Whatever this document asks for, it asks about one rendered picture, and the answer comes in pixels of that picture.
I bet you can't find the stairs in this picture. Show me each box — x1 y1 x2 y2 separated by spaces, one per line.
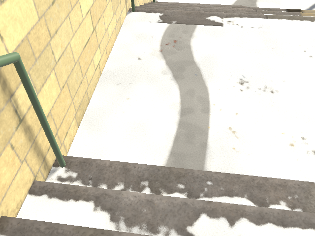
0 155 315 236
135 1 262 15

